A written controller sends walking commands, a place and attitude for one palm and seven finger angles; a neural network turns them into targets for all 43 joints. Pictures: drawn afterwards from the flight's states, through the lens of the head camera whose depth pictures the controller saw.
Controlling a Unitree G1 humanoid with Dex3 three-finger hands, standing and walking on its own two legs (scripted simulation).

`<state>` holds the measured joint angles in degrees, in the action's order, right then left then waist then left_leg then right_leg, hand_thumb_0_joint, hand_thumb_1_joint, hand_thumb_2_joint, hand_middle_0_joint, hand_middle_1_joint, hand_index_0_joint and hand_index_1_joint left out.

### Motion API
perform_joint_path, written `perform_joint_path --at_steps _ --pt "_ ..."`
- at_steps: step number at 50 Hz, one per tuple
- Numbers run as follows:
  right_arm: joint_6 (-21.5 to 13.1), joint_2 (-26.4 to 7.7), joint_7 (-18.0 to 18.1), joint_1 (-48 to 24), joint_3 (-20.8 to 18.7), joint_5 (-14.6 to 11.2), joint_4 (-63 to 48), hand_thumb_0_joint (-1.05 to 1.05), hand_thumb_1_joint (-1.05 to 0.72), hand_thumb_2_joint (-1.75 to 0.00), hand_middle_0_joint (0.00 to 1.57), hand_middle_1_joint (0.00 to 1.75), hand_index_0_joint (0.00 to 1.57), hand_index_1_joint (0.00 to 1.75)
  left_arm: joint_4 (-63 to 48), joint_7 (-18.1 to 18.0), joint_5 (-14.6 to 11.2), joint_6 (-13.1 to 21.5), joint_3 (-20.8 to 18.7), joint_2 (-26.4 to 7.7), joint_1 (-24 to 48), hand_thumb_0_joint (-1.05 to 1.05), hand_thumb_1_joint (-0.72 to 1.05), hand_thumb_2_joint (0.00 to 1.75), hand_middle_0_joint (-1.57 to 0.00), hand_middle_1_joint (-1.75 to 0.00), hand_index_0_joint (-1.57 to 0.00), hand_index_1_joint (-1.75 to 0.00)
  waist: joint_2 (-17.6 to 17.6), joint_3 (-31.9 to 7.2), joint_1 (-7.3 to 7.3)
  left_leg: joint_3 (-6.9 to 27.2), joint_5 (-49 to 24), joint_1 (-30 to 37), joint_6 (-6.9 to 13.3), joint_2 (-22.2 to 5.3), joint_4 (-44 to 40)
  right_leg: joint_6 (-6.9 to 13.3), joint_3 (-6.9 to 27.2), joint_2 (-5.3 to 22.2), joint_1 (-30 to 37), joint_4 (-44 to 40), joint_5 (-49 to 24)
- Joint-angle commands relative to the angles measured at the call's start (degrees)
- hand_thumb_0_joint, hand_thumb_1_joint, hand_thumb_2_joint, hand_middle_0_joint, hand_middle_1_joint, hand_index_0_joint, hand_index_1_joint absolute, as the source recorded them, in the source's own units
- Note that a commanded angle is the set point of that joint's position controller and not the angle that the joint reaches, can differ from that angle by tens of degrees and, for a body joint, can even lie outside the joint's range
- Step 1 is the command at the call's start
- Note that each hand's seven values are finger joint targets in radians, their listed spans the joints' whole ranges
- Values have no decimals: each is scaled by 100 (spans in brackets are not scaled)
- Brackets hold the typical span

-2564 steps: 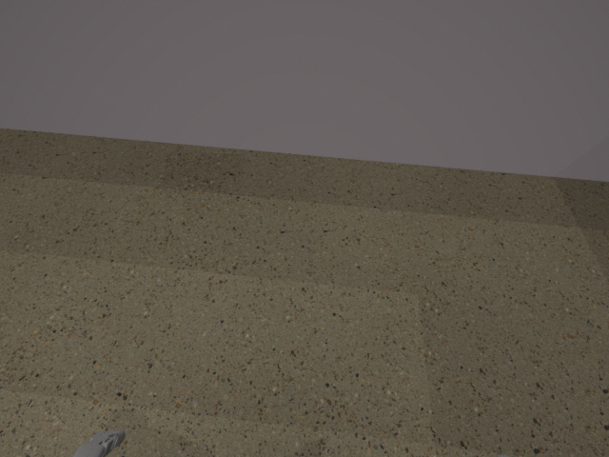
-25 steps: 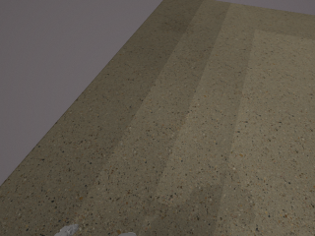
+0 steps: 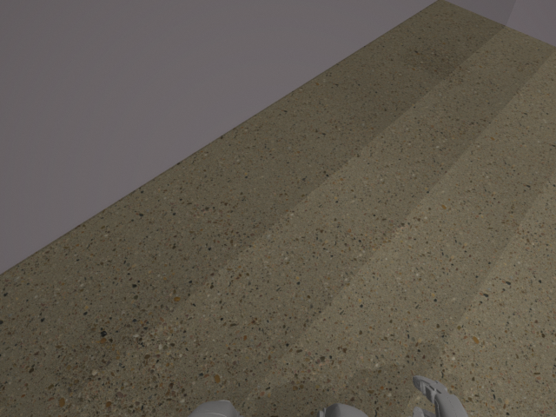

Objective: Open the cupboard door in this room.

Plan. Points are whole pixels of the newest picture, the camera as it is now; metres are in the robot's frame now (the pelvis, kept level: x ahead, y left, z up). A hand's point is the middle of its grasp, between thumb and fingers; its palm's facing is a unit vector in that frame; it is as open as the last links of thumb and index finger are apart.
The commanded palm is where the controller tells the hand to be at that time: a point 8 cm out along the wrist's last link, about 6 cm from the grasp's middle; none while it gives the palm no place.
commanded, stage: turn to face it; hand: left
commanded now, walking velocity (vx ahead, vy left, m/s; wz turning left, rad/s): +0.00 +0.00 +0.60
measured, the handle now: out of the picture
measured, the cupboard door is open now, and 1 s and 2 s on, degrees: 47 47 47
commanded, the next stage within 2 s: none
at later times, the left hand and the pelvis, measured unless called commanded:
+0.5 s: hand out of the picture +0.06 +0.16 -0.13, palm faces +0.26 -0.93 -0.26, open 7.4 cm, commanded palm none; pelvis +0.02 -0.05 +0.02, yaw +17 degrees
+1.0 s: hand out of the picture +0.01 +0.19 -0.14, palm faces +0.56 -0.78 -0.28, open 7.4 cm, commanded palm none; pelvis +0.04 -0.06 +0.01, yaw +35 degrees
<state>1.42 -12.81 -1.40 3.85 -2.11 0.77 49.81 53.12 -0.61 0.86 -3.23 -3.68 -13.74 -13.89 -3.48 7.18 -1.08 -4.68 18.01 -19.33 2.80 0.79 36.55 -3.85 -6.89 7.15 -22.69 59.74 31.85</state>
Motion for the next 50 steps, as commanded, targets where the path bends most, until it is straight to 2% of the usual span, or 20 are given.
perform_joint_path --at_steps 1,6,9,13,14,15,16,18,21,27,30,31,32,33,34,36,38,45,49,50 --pt "-48 -1226 245 359 -346 43 -250 0 -90 -90 20 30 20 30 -666 -1 40 120 -163 -576 325 0 90 90 -20 -30 -20 -30 1376 -940 211 1738 -2520 999 676 -1582 -1663 -123 777 -15 -967 721 -733" --pt "-60 -1247 211 450 -375 69 -217 0 -90 -90 20 30 20 30 -681 25 26 111 -130 -460 357 0 90 90 -20 -30 -20 -30 1028 -906 168 1743 -1858 720 601 -1317 -1716 -112 575 -305 -418 -491 -815" --pt "-23 -1284 182 463 -423 88 -218 0 -90 -90 20 30 20 30 -782 17 6 133 -113 -436 439 0 90 90 -20 -30 -20 -30 1316 -906 183 2002 -1621 464 589 -1247 -1639 -71 478 -494 67 -1350 -809" --pt "5 -1150 166 278 -460 15 -317 0 -90 -90 20 30 20 30 -691 -19 -15 266 -175 -613 -109 0 90 90 -20 -30 -20 -30 1089 -1117 -123 2021 -1487 -306 204 -805 -906 35 480 -545 1676 -3367 -1874" --pt "-2 -840 134 316 -417 -43 -395 0 -90 -90 20 30 20 30 -675 -72 51 339 -262 -1031 -375 0 90 90 -20 -30 -20 -30 -47 -1285 -259 1508 -391 -1125 -148 -283 35 318 1535 508 2472 -4169 -1819" --pt "-11 -561 106 247 -376 -43 -533 0 -90 -90 20 30 20 30 -690 -105 113 353 -331 -1487 -398 0 90 90 -20 -30 -20 -30 -1587 -1175 -332 522 1628 -1696 -535 406 1604 1022 2912 2009 2314 -4499 -2486" --pt "30 -813 87 233 -426 -4 -513 0 -90 -90 20 30 20 30 -736 -135 65 336 -279 -1409 -277 0 90 90 -20 -30 -20 -30 -1078 -1107 -273 792 1767 -1474 -475 35 2711 1369 2665 2275 1672 -4405 -2850" --pt "130 -678 51 465 -418 18 -223 0 -90 -90 20 30 20 30 -835 -152 35 357 -155 -906 371 0 90 90 -20 -30 -20 -30 -1002 -862 132 782 985 -1583 -578 -180 3477 1196 1697 1456 1528 -4168 -3313" --pt "160 -543 -34 352 -338 -16 -198 0 -90 -90 20 30 20 30 -826 -128 35 359 -107 -767 351 0 90 90 -20 -30 -20 -30 -1060 -812 126 367 673 -1442 -721 -238 2828 957 557 1025 1850 -3864 -4598" --pt "71 -374 -63 -30 -215 -37 -287 0 -90 -90 20 30 20 30 -592 -112 84 349 -235 -1108 -197 0 90 90 -20 -30 -20 -30 -867 -878 -174 -194 742 -690 -634 -139 598 976 247 1311 2272 -3281 -5330" --pt "28 -588 -36 469 -259 -6 -194 0 -90 -90 20 30 20 30 -597 -65 19 329 -268 -1127 -48 0 90 90 -20 -30 -20 -30 -684 -1013 169 -230 -352 491 -488 -45 -609 619 -69 1219 1578 -2576 -4724" --pt "-6 -886 -32 875 -344 16 -96 0 -90 -90 20 30 20 30 -651 -38 -5 307 -226 -990 23 0 90 90 -20 -30 -20 -30 35 -1269 394 244 -1334 1450 -335 -381 -1064 344 -262 1040 871 -1732 -3871" --pt "-61 -1595 23 1425 -531 72 -42 0 -90 -90 20 30 20 30 -876 1 -58 274 -149 -542 158 0 90 90 -20 -30 -20 -30 1832 -1580 694 2595 -3413 2288 522 -2062 -1352 -133 -441 132 -702 -321 -348" --pt "-18 -1856 103 1733 -562 39 78 0 -90 -90 20 30 20 30 -1067 -35 -14 201 -79 -510 550 0 90 90 -20 -30 -20 -30 1840 -1636 805 3145 -4382 2205 1165 -2613 -1407 -109 318 -89 -1163 488 857" --pt "-13 -1829 135 1607 -539 70 50 0 -90 -90 20 30 20 30 -1136 -49 2 173 -102 -611 665 0 90 90 -20 -30 -20 -30 1290 -1431 730 2814 -3201 1778 1257 -2569 -1472 -26 623 21 -1161 801 576" --pt "-55 -1393 224 927 -435 67 -149 0 -90 -90 20 30 20 30 -900 -29 28 143 -136 -558 742 0 90 90 -20 -30 -20 -30 1518 -1073 451 2449 -2246 1116 844 -1865 -1677 -70 782 42 -1197 854 -305" --pt "-72 -1216 240 609 -355 60 -228 0 -90 -90 20 30 20 30 -721 19 36 112 -153 -560 465 0 90 90 -20 -30 -20 -30 1281 -957 244 1982 -1940 877 586 -1455 -1755 -82 784 -76 -962 673 -811" --pt "-29 -1285 197 641 -428 91 -230 0 -90 -90 20 30 20 30 -801 15 2 130 -105 -450 554 0 90 90 -20 -30 -20 -30 1140 -1036 266 2295 -1442 691 631 -1267 -1701 -39 605 -466 -149 -1190 -697" --pt "28 -1249 174 306 -468 47 -346 0 -90 -90 20 30 20 30 -699 -16 -26 203 -143 -529 -26 0 90 90 -20 -30 -20 -30 1247 -1090 -13 2379 -1313 -58 410 -945 -1296 56 475 -695 1206 -2769 -1426" --pt "38 -1084 160 222 -461 8 -399 0 -90 -90 20 30 20 30 -655 -46 -10 249 -203 -706 -295 0 90 90 -20 -30 -20 -30 798 -1124 -182 2234 -747 -636 177 -658 -900 117 711 -439 1921 -3621 -1699"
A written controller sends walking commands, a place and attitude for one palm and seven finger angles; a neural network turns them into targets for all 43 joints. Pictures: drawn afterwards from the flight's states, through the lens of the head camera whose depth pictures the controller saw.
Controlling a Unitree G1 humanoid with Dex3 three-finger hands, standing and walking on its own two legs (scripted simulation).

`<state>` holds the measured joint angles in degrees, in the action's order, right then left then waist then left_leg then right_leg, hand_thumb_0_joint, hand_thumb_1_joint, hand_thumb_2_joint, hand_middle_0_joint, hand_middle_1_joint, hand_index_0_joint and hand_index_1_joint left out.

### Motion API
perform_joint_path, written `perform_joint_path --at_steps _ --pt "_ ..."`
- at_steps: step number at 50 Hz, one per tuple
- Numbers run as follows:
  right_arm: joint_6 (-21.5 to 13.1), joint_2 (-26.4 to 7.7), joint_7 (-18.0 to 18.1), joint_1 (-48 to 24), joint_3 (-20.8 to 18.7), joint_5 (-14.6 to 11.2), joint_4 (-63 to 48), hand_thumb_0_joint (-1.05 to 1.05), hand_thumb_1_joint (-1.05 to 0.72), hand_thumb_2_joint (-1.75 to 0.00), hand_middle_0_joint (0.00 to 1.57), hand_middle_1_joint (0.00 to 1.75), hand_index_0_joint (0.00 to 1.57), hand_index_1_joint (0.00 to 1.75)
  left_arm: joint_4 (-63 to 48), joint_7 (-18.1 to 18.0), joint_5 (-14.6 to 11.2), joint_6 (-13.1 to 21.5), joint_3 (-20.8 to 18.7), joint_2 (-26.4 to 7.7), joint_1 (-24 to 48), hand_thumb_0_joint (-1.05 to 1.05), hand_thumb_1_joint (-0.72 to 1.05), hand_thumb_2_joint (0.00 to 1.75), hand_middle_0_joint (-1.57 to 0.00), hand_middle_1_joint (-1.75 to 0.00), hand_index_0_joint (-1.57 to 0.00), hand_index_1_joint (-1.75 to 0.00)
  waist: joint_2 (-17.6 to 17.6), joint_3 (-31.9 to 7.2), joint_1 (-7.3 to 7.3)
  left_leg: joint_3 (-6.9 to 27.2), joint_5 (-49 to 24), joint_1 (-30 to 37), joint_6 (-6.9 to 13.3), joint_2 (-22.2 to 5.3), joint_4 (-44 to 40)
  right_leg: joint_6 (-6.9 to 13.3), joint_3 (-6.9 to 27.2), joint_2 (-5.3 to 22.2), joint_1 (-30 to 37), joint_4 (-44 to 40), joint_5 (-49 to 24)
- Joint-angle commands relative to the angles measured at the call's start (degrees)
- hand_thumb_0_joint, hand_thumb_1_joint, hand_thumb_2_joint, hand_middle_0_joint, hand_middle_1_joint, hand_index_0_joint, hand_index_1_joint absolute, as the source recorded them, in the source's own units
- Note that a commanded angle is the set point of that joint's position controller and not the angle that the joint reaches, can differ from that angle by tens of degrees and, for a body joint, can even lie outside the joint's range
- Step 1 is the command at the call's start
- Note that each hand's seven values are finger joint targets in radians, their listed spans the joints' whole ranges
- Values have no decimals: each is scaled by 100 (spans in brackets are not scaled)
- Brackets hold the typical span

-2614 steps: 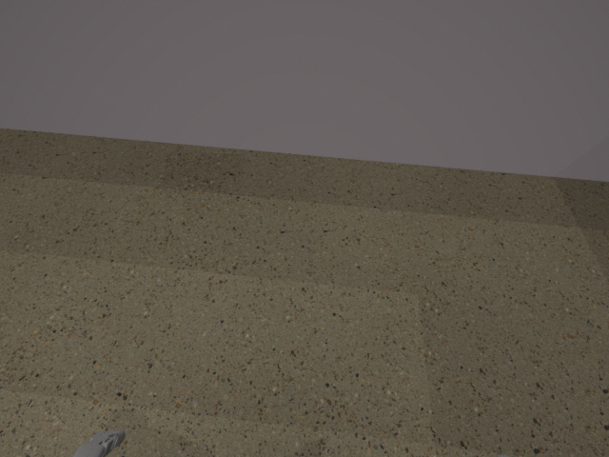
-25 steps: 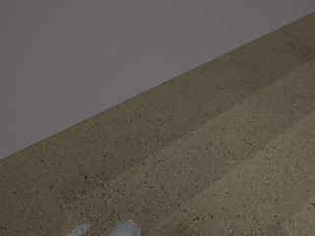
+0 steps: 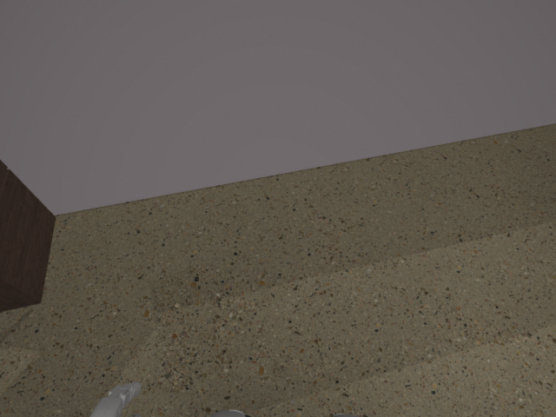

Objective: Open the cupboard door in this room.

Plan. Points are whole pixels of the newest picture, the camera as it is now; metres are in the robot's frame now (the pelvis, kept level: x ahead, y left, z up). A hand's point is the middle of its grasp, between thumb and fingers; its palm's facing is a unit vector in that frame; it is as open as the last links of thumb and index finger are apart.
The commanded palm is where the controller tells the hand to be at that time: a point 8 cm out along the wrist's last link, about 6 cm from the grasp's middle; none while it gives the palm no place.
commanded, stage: turn to face it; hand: left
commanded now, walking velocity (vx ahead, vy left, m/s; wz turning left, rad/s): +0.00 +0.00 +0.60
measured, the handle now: out of the picture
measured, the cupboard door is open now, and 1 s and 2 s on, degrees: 47 47 47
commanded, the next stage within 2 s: take the last steps up to it in 1.72 s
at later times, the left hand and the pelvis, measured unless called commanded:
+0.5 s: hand out of the picture -0.01 +0.22 -0.19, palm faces +0.35 -0.91 -0.23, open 7.4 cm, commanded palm none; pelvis +0.01 +0.01 -0.01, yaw +19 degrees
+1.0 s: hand out of the picture +0.03 +0.18 -0.14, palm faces +0.56 -0.78 -0.27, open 7.4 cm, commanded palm none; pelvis +0.05 -0.04 +0.01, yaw +37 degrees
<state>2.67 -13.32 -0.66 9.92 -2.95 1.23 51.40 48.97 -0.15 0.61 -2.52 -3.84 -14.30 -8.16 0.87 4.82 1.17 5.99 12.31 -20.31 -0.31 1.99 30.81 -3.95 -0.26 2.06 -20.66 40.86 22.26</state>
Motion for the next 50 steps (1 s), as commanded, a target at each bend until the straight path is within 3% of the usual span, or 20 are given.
perform_joint_path --at_steps 1,2,4,7,14,18,19,20,21,22,26,36,40,41,42,43,44,46,48,50 --pt "-88 -685 45 -357 -332 -98 -638 0 -90 -90 20 30 20 30 -239 -137 109 246 -288 -1151 -1062 0 90 90 -20 -30 -20 -30 -1103 -932 -526 384 985 -1500 55 -73 865 541 1490 1381 2352 -2678 -146" --pt "-107 -657 21 -525 -331 -65 -738 0 -90 -90 20 30 20 30 -313 -159 134 250 -296 -1415 -892 0 90 90 -20 -30 -20 -30 -1891 -691 -544 -363 2224 -1672 -203 264 2438 1180 2502 2620 1699 -2907 -677" --pt "-22 -772 -39 -246 -369 -7 -501 0 -90 -90 20 30 20 30 -448 -183 77 284 -149 -882 -262 0 90 90 -20 -30 -20 -30 -1335 -456 -115 -88 1605 -1474 -178 -188 3768 1242 1525 2081 961 -2658 -1088" --pt "42 -558 -103 -187 -301 -29 -339 0 -90 -90 20 30 20 30 -467 -169 40 300 -63 -630 -95 0 90 90 -20 -30 -20 -30 -1388 -390 5 -501 1123 -1441 -371 -321 3727 1028 207 1524 1312 -2184 -2961" --pt "-19 -320 -135 -813 -140 -76 -471 0 -90 -90 20 30 20 30 -142 -167 97 299 -192 -984 -964 0 90 90 -20 -30 -20 -30 -1268 -644 -440 -1131 1316 -787 -347 -247 1489 1043 -266 1785 2183 -1556 -4469" --pt "-101 -482 -101 -345 -159 -61 -386 0 -90 -90 20 30 20 30 -128 -116 53 274 -247 -1055 -808 0 90 90 -20 -30 -20 -30 -1262 -859 -161 -1305 400 426 -166 -84 36 694 -694 1722 1696 -775 -4243" --pt "-140 -707 -91 90 -230 -36 -280 0 -90 -90 20 30 20 30 -176 -97 13 257 -239 -987 -688 0 90 90 -20 -30 -20 -30 -761 -1053 124 -1045 -533 1350 -46 -278 -547 443 -884 1632 1072 -27 -3587" --pt "-187 -1401 -48 553 -405 19 -207 0 -90 -90 20 30 20 30 -374 -55 -23 219 -182 -599 -599 0 90 90 -20 -30 -20 -30 957 -1358 381 936 -2220 2389 622 -1735 -723 10 -1114 863 -489 1279 -557" --pt "-161 -1743 14 946 -470 -23 -129 0 -90 -90 20 30 20 30 -596 -66 -7 181 -40 -399 -169 0 90 90 -20 -30 -20 -30 1583 -1374 536 1973 -4061 2483 1330 -2595 -814 -120 -569 459 -1328 2239 1683" --pt "-134 -1713 56 935 -435 -9 -96 0 -90 -90 20 30 20 30 -655 -94 26 119 -75 -564 -22 0 90 90 -20 -30 -20 -30 998 -1313 494 1698 -3465 2231 1548 -2679 -789 -32 -70 564 -1397 2604 1556" --pt "-198 -1173 177 -115 -273 5 -376 0 -90 -90 20 30 20 30 -276 -23 74 24 -136 -528 -156 0 90 90 -20 -30 -20 -30 857 -625 -26 876 -1607 1017 894 -1552 -1211 -89 125 478 -1205 2643 55" --pt "-174 -1199 134 156 -341 34 -291 0 -90 -90 20 30 20 30 -471 -43 24 81 -68 -451 183 0 90 90 -20 -30 -20 -30 797 -755 44 1329 -1754 1030 950 -1313 -989 -93 -17 6 -445 630 170" --pt "-125 -1161 126 -124 -386 -14 -390 0 -90 -90 20 30 20 30 -367 -82 -31 160 -100 -508 -360 0 90 90 -20 -30 -20 -30 855 -913 -229 1475 -1780 334 717 -1028 -534 23 -105 -222 1007 -999 -604" --pt "-130 -1027 107 -207 -372 -58 -434 0 -90 -90 20 30 20 30 -324 -108 -14 218 -152 -691 -641 0 90 90 -20 -30 -20 -30 473 -1011 -388 1377 -1256 -171 493 -788 -195 71 118 12 1778 -1781 -1055" --pt "-145 -668 68 -139 -337 -114 -506 0 -90 -90 20 30 20 30 -282 -160 66 282 -259 -1123 -860 0 90 90 -20 -30 -20 -30 -886 -1174 -483 621 314 -1151 87 -159 857 427 1315 1302 2656 -2468 -1132" --pt "-141 -601 56 -210 -323 -92 -619 0 -90 -90 20 30 20 30 -320 -173 116 279 -270 -1444 -833 0 90 90 -20 -30 -20 -30 -1792 -929 -502 -300 2326 -1539 -231 349 2390 1134 2412 2635 2123 -2636 -1738" --pt "-99 -784 21 -169 -342 -31 -545 0 -90 -90 20 30 20 30 -365 -193 73 269 -196 -1280 -650 0 90 90 -20 -30 -20 -30 -1279 -738 -376 -81 2199 -1389 -169 -21 3355 1386 1983 2584 1484 -2499 -1811" --pt "1 -690 -17 43 -368 -27 -299 0 -90 -90 20 30 20 30 -469 -216 41 275 -106 -750 -41 0 90 90 -20 -30 -20 -30 -1453 -584 -20 -198 1493 -1438 -281 -247 3936 1193 1047 1861 1424 -2293 -2576" --pt "44 -576 -78 -71 -302 -38 -268 0 -90 -90 20 30 20 30 -465 -184 29 299 -49 -630 -34 0 90 90 -20 -30 -20 -30 -1395 -435 4 -458 1181 -1353 -380 -322 3791 1091 190 1557 1410 -2132 -3285" --pt "65 -481 -106 -297 -262 -54 -309 0 -90 -90 20 30 20 30 -392 -178 42 304 -80 -710 -291 0 90 90 -20 -30 -20 -30 -1252 -440 -122 -672 1165 -1203 -421 -325 3228 1053 -38 1572 1546 -2087 -3395"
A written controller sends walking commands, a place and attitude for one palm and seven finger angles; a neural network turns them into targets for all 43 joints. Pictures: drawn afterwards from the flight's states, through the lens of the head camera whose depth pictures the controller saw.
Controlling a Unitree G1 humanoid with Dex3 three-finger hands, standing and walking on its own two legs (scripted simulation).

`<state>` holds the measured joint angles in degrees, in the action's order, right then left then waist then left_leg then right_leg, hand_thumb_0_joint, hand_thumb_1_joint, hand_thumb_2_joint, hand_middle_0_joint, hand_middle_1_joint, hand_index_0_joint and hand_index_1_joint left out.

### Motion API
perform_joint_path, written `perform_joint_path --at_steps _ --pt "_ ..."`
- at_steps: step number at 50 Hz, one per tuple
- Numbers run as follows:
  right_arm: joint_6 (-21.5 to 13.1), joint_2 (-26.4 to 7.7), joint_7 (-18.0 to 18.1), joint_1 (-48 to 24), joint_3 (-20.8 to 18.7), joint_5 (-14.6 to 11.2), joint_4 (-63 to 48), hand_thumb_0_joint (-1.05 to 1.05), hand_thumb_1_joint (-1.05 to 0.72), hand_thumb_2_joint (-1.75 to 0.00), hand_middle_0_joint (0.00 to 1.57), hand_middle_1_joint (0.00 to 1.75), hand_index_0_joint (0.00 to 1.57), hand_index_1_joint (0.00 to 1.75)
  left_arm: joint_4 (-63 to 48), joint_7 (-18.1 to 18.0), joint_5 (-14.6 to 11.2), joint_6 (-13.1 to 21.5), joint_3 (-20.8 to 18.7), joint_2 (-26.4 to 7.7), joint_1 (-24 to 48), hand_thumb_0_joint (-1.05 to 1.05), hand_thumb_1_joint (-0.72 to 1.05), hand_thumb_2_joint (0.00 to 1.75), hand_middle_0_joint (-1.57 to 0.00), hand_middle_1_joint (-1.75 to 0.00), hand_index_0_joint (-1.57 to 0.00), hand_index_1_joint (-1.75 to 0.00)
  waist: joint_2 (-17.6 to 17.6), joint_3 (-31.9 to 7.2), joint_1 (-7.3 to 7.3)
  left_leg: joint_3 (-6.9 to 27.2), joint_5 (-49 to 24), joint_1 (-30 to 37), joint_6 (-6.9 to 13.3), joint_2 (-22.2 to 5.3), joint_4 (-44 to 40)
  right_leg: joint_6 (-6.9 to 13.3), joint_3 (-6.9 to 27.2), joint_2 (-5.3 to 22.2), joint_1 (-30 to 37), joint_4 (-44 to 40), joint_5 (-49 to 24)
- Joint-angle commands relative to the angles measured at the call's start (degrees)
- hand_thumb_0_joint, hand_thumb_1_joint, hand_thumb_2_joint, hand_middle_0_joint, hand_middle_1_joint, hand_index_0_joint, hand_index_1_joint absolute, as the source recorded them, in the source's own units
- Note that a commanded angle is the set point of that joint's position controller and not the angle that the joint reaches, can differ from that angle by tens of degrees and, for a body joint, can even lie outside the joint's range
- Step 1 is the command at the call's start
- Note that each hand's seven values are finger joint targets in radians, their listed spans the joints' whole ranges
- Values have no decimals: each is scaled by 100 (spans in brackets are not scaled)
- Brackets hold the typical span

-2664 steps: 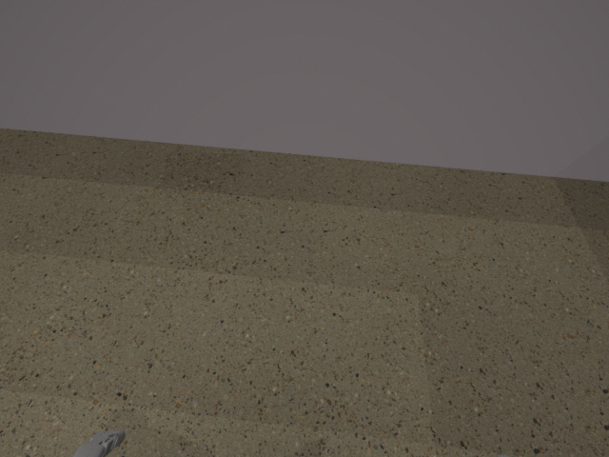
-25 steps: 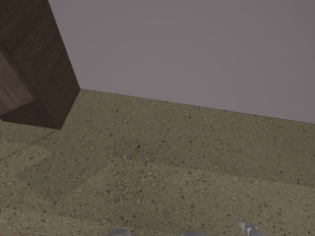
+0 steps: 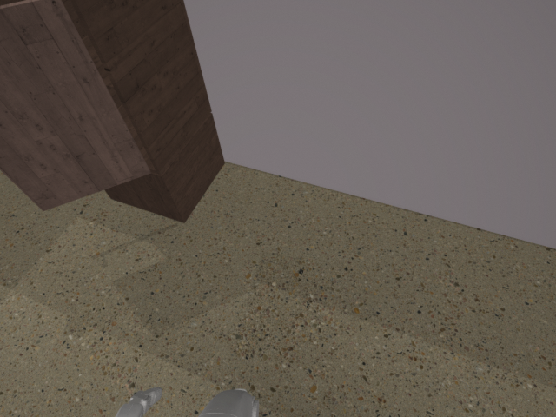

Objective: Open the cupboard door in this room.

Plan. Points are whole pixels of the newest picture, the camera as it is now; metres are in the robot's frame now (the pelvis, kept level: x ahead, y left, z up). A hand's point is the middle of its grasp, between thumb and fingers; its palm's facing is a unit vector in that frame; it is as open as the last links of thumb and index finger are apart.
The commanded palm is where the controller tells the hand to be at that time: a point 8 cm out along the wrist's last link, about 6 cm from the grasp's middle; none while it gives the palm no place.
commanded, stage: turn to face it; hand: left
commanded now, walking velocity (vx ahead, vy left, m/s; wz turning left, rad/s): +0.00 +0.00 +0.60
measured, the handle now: out of the picture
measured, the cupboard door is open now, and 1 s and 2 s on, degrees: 47 47 47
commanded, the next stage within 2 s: take the last steps up to it in 0.72 s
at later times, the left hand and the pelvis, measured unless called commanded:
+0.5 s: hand out of the picture +0.03 +0.25 -0.16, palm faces +0.31 -0.91 -0.27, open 7.4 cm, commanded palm none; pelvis +0.01 +0.01 +0.00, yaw +17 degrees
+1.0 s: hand out of the picture -0.05 +0.18 -0.18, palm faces +0.52 -0.83 -0.19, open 7.3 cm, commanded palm none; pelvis +0.03 +0.00 +0.00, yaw +28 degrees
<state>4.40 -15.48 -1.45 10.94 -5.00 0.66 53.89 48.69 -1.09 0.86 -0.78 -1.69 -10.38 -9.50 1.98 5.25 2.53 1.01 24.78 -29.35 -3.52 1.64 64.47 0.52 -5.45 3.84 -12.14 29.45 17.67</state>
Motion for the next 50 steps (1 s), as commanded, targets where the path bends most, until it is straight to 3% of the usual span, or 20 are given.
perform_joint_path --at_steps 1,7,10,11,12,13,14,16,18,28,29,31,32,34,37,41,44,48,49,50 --pt "-109 -218 -43 -482 -46 -8 -573 0 -90 -90 20 30 20 30 -312 -90 39 128 -321 -1145 -239 0 90 90 -20 -30 -20 -30 -1301 -472 -303 -269 -58 -235 -107 -288 -463 587 400 1433 808 -925 -2953" --pt "-217 -107 -54 -763 57 -22 -676 0 -90 -90 20 30 20 30 -106 -56 82 106 -432 -1418 -703 0 90 90 -20 -30 -20 -30 -1459 -694 -528 -721 66 415 27 -180 -2224 578 146 1670 1191 -327 -3773" --pt "-282 -336 -18 -203 17 12 -541 0 -90 -90 20 30 20 30 -109 -10 5 87 -460 -1437 -542 0 90 90 -20 -30 -20 -30 -1184 -891 -140 -749 -1186 1720 184 -89 -3572 163 -246 1519 505 573 -3339" --pt "-328 -710 -6 211 -81 40 -455 0 -90 -90 20 30 20 30 -184 12 -14 69 -424 -1239 -513 0 90 90 -20 -30 -20 -30 -251 -1253 76 2 -2275 2763 436 -708 -3957 -144 -472 1263 -326 1578 -2246" --pt "-365 -1401 57 684 -254 79 -414 0 -90 -90 20 30 20 30 -421 54 -70 45 -295 -806 -293 0 90 90 -20 -30 -20 -30 1576 -1402 361 2304 -4717 3477 1381 -2358 -4167 -598 -514 355 -1970 2940 1705" --pt "-323 -1512 125 961 -239 42 -285 0 -90 -90 20 30 20 30 -552 3 -11 -38 -266 -912 62 0 90 90 -20 -30 -20 -30 1018 -1520 409 2431 -5470 3406 1885 -2709 -4081 -491 291 308 -2202 3540 2216" --pt "-325 -1470 157 767 -203 74 -371 0 -90 -90 20 30 20 30 -632 -9 -5 -45 -294 -921 76 0 90 90 -20 -30 -20 -30 527 -1289 289 2003 -4364 2976 1918 -2628 -4135 -431 426 391 -2169 3742 1937" --pt "-366 -1011 256 108 -92 87 -525 0 -90 -90 20 30 20 30 -354 3 12 -89 -314 -893 146 0 90 90 -20 -30 -20 -30 1016 -923 47 1665 -3738 2309 1554 -1935 -4297 -481 587 372 -2123 3711 1236" --pt "-385 -852 270 -137 -13 89 -578 0 -90 -90 20 30 20 30 -211 50 22 -136 -317 -865 -68 0 90 90 -20 -30 -20 -30 657 -674 -141 1260 -3633 1995 1328 -1605 -4390 -484 557 253 -1880 3507 798" --pt "-311 -835 215 -361 -39 67 -558 0 -90 -90 20 30 20 30 -67 48 -20 -41 -258 -742 -559 0 90 90 -20 -30 -20 -30 599 -804 -400 1306 -2647 1229 1087 -1181 -4034 -391 173 -295 79 409 -97" --pt "-308 -732 198 -422 -34 30 -574 0 -90 -90 20 30 20 30 -6 25 -13 13 -295 -859 -789 0 90 90 -20 -30 -20 -30 344 -821 -528 1161 -2242 865 869 -954 -3679 -360 300 -149 654 -327 -579" --pt "-304 -173 138 -402 48 -34 -765 0 -90 -90 20 30 20 30 -12 -36 113 112 -450 -1716 -962 0 90 90 -20 -30 -20 -30 -2060 -766 -637 -71 747 -253 181 282 -1431 579 2654 2111 1010 -1437 -1322" --pt "-242 -368 129 -476 1 -7 -725 0 -90 -90 20 30 20 30 -50 -48 72 112 -389 -1650 -923 0 90 90 -20 -30 -20 -30 -1632 -723 -647 274 1066 -70 237 -6 -453 956 2587 2366 344 -1493 -1214" --pt "-163 -345 101 -353 -44 21 -467 0 -90 -90 20 30 20 30 -141 -67 58 118 -322 -1225 -293 0 90 90 -20 -30 -20 -30 -1582 -366 -331 279 318 -195 192 -180 354 836 1919 1686 34 -1437 -1100" --pt "-149 -159 50 -205 5 12 -293 0 -90 -90 20 30 20 30 -141 -49 50 137 -268 -1020 -224 0 90 90 -20 -30 -20 -30 -1379 -378 -238 -11 -114 15 86 -223 8 600 841 1267 162 -1248 -1803" --pt "-204 57 61 -460 79 -22 -226 0 -90 -90 20 30 20 30 143 -65 87 177 -293 -1078 -787 0 90 90 -20 -30 -20 -30 -1176 -555 -503 -316 186 328 33 -148 -1400 736 809 1371 821 -1025 -2729" --pt "-290 90 48 -500 143 -6 -223 0 -90 -90 20 30 20 30 324 -31 92 201 -392 -1230 -1013 0 90 90 -20 -30 -20 -30 -1269 -624 -634 -469 206 502 82 -150 -2204 784 1002 1603 1050 -1077 -2109" --pt "-420 -22 47 33 157 29 -35 0 -90 -90 20 30 20 30 414 59 53 188 -455 -1293 -768 0 90 90 -20 -30 -20 -30 -1133 -513 -342 -691 -461 1777 232 -103 -3688 490 730 1503 107 -819 -108" --pt "-461 -204 67 365 123 30 59 0 -90 -90 20 30 20 30 361 94 15 154 -435 -1163 -607 0 90 90 -20 -30 -20 -30 -615 -535 -133 -390 -612 2559 358 -219 -4192 240 426 1242 -676 -334 597" --pt "-488 -689 119 810 -6 97 146 0 -90 -90 20 30 20 30 229 145 -16 117 -392 -815 -494 0 90 90 -20 -30 -20 -30 845 -635 101 1188 43 3203 847 -1303 -4746 -116 -212 541 -1781 964 1299"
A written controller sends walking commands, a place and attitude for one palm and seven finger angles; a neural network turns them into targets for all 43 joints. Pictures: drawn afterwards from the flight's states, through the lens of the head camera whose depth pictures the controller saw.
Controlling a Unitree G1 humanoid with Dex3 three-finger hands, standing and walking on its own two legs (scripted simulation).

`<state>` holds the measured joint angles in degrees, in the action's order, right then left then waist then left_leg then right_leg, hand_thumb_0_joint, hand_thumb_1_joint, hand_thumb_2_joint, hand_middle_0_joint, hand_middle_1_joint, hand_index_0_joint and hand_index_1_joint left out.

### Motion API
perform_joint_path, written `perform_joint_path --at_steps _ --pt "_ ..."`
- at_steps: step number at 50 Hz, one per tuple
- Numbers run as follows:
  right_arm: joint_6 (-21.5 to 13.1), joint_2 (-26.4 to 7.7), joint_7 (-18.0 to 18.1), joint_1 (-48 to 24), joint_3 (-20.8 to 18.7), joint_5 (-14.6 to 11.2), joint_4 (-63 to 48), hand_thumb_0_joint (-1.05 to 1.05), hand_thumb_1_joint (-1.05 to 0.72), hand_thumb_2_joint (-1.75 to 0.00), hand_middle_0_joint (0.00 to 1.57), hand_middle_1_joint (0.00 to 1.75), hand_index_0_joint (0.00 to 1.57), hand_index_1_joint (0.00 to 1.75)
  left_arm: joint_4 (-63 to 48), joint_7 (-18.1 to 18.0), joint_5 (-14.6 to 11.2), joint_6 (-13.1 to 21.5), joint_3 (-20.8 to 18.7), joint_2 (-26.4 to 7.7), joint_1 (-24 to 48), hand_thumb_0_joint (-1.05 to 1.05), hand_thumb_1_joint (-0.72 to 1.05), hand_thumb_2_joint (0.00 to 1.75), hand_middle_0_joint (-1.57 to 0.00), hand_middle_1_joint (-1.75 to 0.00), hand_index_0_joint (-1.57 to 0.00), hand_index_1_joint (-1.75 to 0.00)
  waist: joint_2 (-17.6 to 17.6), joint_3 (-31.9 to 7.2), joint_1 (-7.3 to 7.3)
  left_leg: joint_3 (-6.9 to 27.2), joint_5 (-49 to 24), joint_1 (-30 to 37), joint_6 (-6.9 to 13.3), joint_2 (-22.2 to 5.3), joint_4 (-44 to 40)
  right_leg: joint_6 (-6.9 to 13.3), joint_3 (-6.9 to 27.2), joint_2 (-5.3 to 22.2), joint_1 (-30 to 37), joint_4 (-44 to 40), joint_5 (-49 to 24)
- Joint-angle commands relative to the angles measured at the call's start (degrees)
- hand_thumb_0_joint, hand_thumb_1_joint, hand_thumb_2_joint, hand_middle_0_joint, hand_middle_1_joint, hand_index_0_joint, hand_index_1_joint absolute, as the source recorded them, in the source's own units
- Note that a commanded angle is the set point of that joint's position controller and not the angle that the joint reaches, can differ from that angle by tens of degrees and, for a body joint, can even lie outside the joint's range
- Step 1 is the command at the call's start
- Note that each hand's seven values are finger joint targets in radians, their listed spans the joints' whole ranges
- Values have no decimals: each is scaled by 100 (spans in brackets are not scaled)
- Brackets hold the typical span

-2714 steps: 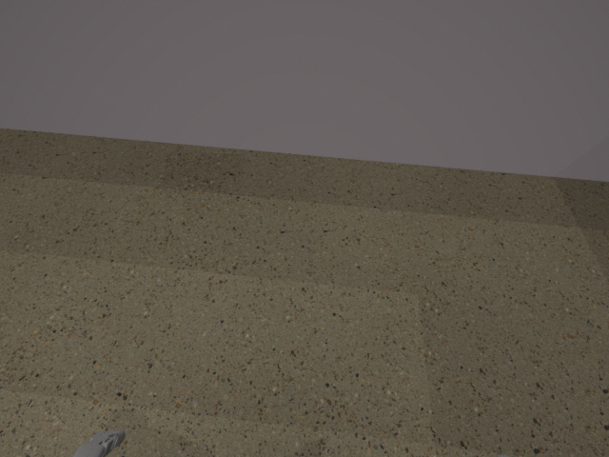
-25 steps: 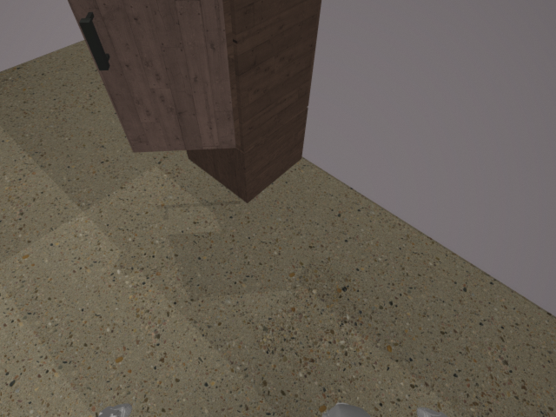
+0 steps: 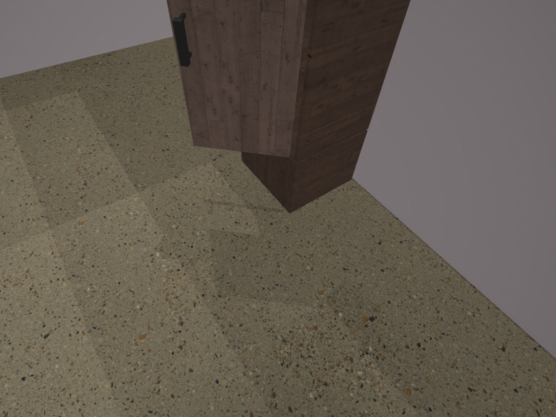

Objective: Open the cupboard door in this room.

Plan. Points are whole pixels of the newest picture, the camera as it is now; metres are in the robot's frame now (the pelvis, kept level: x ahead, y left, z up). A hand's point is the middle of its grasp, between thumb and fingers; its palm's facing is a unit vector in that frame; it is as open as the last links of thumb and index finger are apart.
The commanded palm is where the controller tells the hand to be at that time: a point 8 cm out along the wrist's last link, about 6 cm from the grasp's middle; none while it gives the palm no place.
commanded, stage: take the last steps up to it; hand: left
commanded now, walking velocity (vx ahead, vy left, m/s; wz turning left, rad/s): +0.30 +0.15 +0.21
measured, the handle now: (184, 39) +1.02 +0.36 +0.01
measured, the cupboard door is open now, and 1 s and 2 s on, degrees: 47 47 47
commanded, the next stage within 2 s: come to a stop and stand still in 1.22 s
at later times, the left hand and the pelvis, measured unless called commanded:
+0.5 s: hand (181, 341) +0.25 +0.19 -0.15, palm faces +0.02 -0.98 -0.20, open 7.4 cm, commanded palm none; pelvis +0.12 +0.01 -0.01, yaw +3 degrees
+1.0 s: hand (141, 392) +0.17 +0.24 -0.17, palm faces +0.26 -0.95 -0.17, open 7.3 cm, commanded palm none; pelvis +0.30 +0.10 -0.01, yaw +7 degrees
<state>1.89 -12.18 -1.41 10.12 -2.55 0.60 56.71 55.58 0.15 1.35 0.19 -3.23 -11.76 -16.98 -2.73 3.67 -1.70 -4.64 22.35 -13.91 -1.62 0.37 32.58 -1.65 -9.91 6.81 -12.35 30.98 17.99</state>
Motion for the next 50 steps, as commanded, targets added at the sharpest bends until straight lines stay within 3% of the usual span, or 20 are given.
perform_joint_path --at_steps 1,2,6,7,10,19,22,23,24,25,26,28,30,32,37,45,46,48,49,50 --pt "-215 -1394 163 1341 -319 131 -99 0 -90 -90 20 30 20 30 -728 45 -28 14 -120 -447 752 0 90 90 -20 -30 -20 -30 2197 -250 740 3025 426 1694 1279 -2112 -2167 -60 56 -270 -2696 2301 1808" --pt "-200 -1329 221 1401 -288 122 -32 0 -90 -90 20 30 20 30 -817 56 -2 35 -125 -531 1153 0 90 90 -20 -30 -20 -30 1506 -33 769 2978 304 1359 1610 -2214 -2244 63 609 -106 -2948 2984 1604" --pt "-447 -675 290 829 -38 60 -170 0 -90 -90 20 30 20 30 -338 120 24 44 -109 -508 704 0 90 90 -20 -30 -20 -30 892 -73 229 1861 -1474 1143 1269 -1405 -2121 74 881 36 -2671 3514 146" --pt "-487 -661 300 930 -23 54 -118 0 -90 -90 20 30 20 30 -283 118 16 36 -102 -480 657 0 90 90 -20 -30 -20 -30 753 -100 222 1731 -1941 1173 1274 -1332 -2087 51 839 8 -2589 3460 36" --pt "-542 -626 296 1192 -10 37 46 0 -90 -90 20 30 20 30 -274 96 3 26 -54 -430 702 0 90 90 -20 -30 -20 -30 616 -134 200 1413 -2722 1345 1343 -1234 -2051 -4 729 -23 -2493 2982 -140" --pt "-527 -483 291 1778 26 95 467 0 -90 -90 20 30 20 30 -601 90 -6 95 38 -203 1573 0 90 90 -20 -30 -20 -30 693 280 391 1302 -2925 1124 1383 -1251 -1933 126 418 -264 -1659 1073 -106" --pt "-527 -454 304 1645 34 78 546 0 -90 -90 20 30 20 30 -412 77 -1 163 -42 -313 824 0 90 90 -20 -30 -20 -30 448 12 -17 1064 -3318 690 1127 -982 -1061 269 332 -494 -174 148 -424" --pt "-556 -465 292 1535 14 23 531 0 -90 -90 20 30 20 30 -188 59 9 225 -125 -505 30 0 90 90 -20 -30 -20 -30 144 -379 -380 841 -3284 139 901 -693 -95 377 607 -325 1152 -248 -742" --pt "-603 -331 251 1563 -4 -60 408 0 -90 -90 20 30 20 30 57 -4 50 298 -276 -1019 -913 0 90 90 -20 -30 -20 -30 -797 -1035 -691 380 -2023 -1144 574 -149 1386 860 2196 977 2785 -588 -592" --pt "-596 -304 243 1581 -18 -45 238 0 -90 -90 20 30 20 30 190 -34 -4 279 -348 -1400 -1337 0 90 90 -20 -30 -20 -30 -1337 -1314 -631 259 1042 -1962 335 364 3042 1458 4014 2380 3069 -1421 -1014" --pt "-516 -537 227 1402 -85 3 248 0 -90 -90 20 30 20 30 60 -99 -69 249 -334 -1232 -931 0 90 90 -20 -30 -20 -30 -608 -756 -491 719 845 -2142 338 -107 3664 1554 3896 2413 2275 -1713 -317" --pt "-395 -175 163 813 -92 44 243 0 -90 -90 20 30 20 30 -55 -119 -65 266 -163 -622 -132 0 90 90 -20 -30 -20 -30 -391 368 -174 815 -169 -2208 267 -487 3722 1136 2742 1794 527 -2064 98" --pt "-255 109 87 1043 -49 90 332 0 -90 -90 20 30 20 30 -50 -78 -57 344 -54 -244 38 0 90 90 -20 -30 -20 -30 -623 443 98 614 -771 -1809 131 -585 3390 819 1609 1274 -197 -2246 -290" --pt "-219 166 43 1173 -58 108 404 0 -90 -90 20 30 20 30 76 -78 -49 422 -52 -209 -164 0 90 90 -20 -30 -20 -30 -471 114 154 425 -1080 -1728 26 -594 3017 762 1186 1095 39 -2242 -867" --pt "-221 160 -37 465 -69 102 92 0 -90 -90 20 30 20 30 353 -67 -35 536 -86 -336 -568 0 90 90 -20 -30 -20 -30 -255 -36 12 214 -1479 -2209 -143 -661 2054 890 910 1108 810 -2109 -2146" --pt "-357 -47 -158 -659 -13 58 -396 0 -90 -90 20 30 20 30 649 -92 25 455 -82 -689 -801 0 90 90 -20 -30 -20 -30 -856 215 -154 -75 -1233 -1575 39 -411 318 748 759 1238 1017 -1727 -2428" --pt "-392 -91 -150 -650 -24 52 -395 0 -90 -90 20 30 20 30 675 -97 36 436 -99 -730 -821 0 90 90 -20 -30 -20 -30 -775 164 -128 -107 -1084 -1204 91 -362 108 739 816 1298 920 -1529 -2525" --pt "-460 -357 -67 350 -68 83 -100 0 -90 -90 20 30 20 30 650 -98 4 395 -125 -769 -626 0 90 90 -20 -30 -20 -30 -414 -279 399 -293 -1244 398 220 -68 -575 534 352 930 458 -325 -2905" --pt "-498 -803 13 1151 -169 127 114 0 -90 -90 20 30 20 30 621 -71 -18 378 -78 -563 -795 0 90 90 -20 -30 -20 -30 342 -926 685 73 -1540 1816 384 -558 -516 353 118 556 -266 925 -1995" --pt "-519 -1401 111 1807 -319 171 244 0 -90 -90 20 30 20 30 527 -43 -80 371 -17 -194 -1048 0 90 90 -20 -30 -20 -30 1745 -1591 806 2065 -2149 2962 988 -2036 -739 111 -137 -298 -1605 2599 1152"
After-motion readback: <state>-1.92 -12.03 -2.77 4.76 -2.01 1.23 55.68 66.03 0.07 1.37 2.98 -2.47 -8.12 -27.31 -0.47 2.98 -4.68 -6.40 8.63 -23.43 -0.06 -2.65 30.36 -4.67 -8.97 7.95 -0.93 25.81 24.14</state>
